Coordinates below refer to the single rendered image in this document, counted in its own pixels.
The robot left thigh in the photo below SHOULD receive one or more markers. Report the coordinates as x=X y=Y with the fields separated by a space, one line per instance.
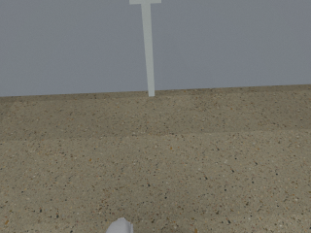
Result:
x=120 y=226

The panel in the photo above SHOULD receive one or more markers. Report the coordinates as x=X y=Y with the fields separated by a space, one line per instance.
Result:
x=148 y=40

